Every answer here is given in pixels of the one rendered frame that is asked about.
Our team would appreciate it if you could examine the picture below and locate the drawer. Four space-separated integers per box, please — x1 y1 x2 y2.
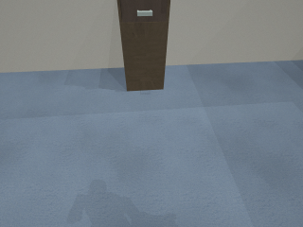
120 0 168 23

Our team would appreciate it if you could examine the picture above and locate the handle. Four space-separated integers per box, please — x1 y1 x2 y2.
137 10 152 16

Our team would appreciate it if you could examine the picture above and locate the cabinet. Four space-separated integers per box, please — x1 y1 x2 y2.
116 0 170 92

